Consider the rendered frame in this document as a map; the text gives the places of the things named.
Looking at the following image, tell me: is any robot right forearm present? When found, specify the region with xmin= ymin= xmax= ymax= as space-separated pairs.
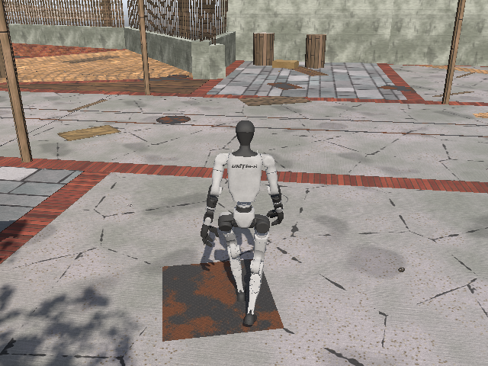
xmin=271 ymin=185 xmax=284 ymax=213

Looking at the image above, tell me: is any robot right upper arm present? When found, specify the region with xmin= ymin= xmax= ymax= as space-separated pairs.
xmin=261 ymin=153 xmax=279 ymax=195

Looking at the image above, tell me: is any humanoid robot head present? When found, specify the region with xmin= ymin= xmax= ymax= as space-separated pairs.
xmin=232 ymin=120 xmax=258 ymax=157

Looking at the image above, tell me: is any robot left upper arm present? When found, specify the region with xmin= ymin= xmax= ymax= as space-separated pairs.
xmin=210 ymin=152 xmax=229 ymax=197

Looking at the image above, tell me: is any robot left shin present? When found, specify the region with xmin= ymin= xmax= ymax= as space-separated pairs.
xmin=227 ymin=246 xmax=244 ymax=293

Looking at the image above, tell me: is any right robot hand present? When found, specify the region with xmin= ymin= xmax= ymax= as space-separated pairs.
xmin=266 ymin=210 xmax=284 ymax=226

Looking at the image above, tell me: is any left robot hand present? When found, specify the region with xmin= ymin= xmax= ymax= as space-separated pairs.
xmin=201 ymin=224 xmax=219 ymax=247

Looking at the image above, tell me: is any robot left forearm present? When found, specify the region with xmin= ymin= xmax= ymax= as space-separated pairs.
xmin=203 ymin=185 xmax=218 ymax=226

